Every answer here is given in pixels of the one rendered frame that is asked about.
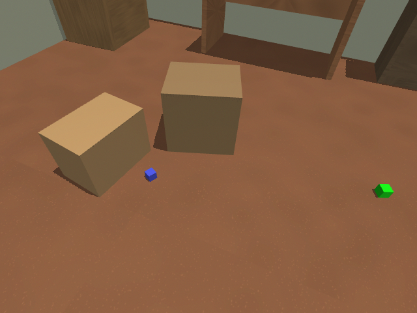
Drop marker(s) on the desk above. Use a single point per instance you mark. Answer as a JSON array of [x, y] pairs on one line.
[[213, 16]]

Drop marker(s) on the bookshelf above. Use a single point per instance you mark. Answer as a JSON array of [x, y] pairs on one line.
[[397, 62]]

